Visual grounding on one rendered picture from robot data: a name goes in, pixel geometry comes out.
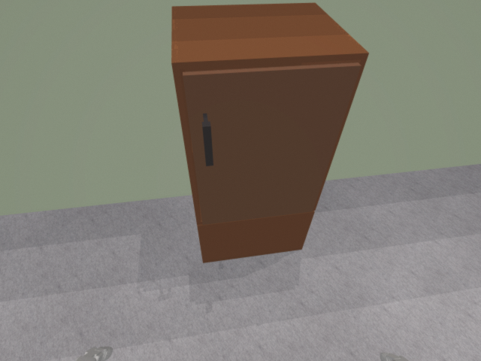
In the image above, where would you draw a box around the handle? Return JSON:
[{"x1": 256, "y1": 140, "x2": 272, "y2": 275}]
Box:
[{"x1": 202, "y1": 114, "x2": 213, "y2": 166}]

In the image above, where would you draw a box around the cupboard door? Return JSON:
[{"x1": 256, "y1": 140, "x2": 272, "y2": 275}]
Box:
[{"x1": 183, "y1": 62, "x2": 361, "y2": 225}]

